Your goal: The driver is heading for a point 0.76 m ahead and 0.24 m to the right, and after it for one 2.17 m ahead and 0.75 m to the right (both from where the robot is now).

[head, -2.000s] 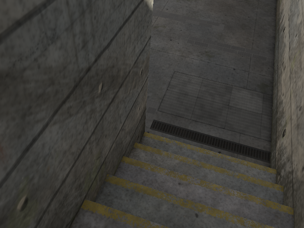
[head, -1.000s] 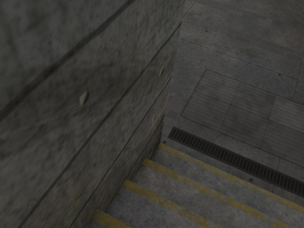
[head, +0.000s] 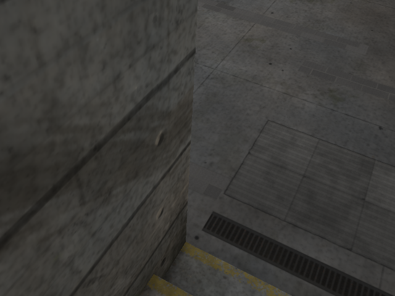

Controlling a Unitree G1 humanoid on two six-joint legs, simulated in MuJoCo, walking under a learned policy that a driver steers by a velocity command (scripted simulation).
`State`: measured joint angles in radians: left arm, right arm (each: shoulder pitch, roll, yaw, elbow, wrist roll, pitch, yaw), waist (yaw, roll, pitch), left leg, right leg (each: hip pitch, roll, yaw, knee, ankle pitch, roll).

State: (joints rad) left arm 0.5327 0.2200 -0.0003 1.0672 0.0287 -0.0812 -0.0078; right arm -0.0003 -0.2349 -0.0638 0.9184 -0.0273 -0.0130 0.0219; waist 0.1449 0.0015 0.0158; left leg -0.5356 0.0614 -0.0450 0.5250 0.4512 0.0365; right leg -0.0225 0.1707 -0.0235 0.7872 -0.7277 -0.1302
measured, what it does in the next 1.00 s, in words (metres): goes down, turning right: left foot 0.18 m lower, then right foot 0.18 m lower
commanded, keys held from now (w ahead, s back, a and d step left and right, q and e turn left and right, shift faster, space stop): w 0.14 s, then w+e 0.70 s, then w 0.16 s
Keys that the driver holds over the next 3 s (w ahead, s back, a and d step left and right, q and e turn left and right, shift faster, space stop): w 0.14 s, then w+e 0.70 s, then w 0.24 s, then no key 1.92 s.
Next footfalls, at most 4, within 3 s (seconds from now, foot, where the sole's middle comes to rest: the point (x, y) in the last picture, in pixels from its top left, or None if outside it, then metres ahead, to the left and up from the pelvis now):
0.10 left None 0.23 0.10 -0.89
0.62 right None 0.41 -0.21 -1.07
1.22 left None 0.75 -0.16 -1.25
1.82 right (298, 286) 0.93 -0.44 -1.43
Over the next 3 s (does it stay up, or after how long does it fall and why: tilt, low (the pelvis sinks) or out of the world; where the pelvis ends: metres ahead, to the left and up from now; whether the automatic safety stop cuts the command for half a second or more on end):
stays up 0.95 -0.34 -0.65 its command is cut before an obstacle from the start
